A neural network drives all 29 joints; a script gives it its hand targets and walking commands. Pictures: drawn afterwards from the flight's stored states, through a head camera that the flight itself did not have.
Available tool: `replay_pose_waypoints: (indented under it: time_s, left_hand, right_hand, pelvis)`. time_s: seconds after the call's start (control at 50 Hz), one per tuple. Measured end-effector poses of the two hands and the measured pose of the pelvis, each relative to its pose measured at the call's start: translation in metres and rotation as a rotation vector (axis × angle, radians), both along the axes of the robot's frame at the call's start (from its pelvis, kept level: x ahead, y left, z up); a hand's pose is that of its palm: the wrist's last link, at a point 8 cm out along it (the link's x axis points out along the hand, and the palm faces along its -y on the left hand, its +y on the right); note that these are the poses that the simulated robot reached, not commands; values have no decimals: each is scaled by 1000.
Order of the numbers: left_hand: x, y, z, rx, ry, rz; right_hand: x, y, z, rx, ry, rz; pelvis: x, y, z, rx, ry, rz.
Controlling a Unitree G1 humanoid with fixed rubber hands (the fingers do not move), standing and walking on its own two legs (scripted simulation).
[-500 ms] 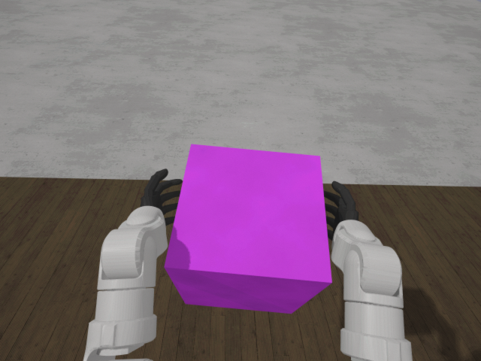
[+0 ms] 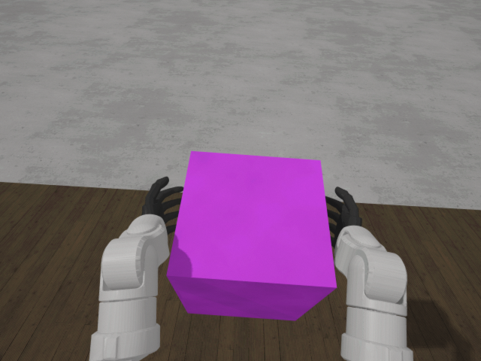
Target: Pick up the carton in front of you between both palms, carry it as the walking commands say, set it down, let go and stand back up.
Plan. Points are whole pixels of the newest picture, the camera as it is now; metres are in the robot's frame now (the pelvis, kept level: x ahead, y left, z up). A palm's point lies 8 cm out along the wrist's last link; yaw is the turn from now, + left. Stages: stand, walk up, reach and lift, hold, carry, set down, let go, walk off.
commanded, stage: carry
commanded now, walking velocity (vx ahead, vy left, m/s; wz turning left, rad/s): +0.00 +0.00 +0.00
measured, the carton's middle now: (248, 243) +0.33 +0.00 +0.03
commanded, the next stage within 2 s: none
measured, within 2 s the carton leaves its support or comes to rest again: neither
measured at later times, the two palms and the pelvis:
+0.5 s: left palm (169, 215) +0.33 +0.14 +0.10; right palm (355, 231) +0.32 -0.17 +0.09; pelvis +0.01 +0.00 +0.00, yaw -1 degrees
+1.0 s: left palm (197, 244) +0.26 +0.08 +0.13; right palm (415, 262) +0.25 -0.22 +0.12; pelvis -0.05 -0.06 +0.00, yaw -1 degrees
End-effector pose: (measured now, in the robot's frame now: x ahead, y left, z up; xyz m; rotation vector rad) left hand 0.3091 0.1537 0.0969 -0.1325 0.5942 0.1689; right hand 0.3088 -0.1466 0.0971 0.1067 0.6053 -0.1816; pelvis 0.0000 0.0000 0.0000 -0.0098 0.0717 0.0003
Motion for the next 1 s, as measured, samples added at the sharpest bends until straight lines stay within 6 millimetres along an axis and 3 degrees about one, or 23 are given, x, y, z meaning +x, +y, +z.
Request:
replay_pose_waypoints:
  time_s: [0.12, 0.26, 0.42, 0.62, 1.0]
  left_hand:
    - [22, -6, 18, 22, -44, -29]
    - [21, -13, 13, 11, -11, -37]
    - [23, -15, 4, 33, 0, -42]
    - [5, -30, 5, 39, -19, -18]
    - [-51, -75, 31, 55, -33, -37]
  right_hand:
    - [12, -6, 9, 2, -43, -16]
    - [11, -13, 10, 5, -10, -36]
    - [16, -15, 2, 5, 2, -26]
    - [0, -30, -7, 52, -18, -28]
    - [-56, -76, 24, 6, -33, -11]
  pelvis:
    - [10, 4, 1, -5, 6, -12]
    - [19, 6, 4, -5, -3, -15]
    - [13, 1, -2, 0, 12, -23]
    - [-3, -15, -5, 25, 8, -20]
    - [-47, -60, -1, 52, -62, -21]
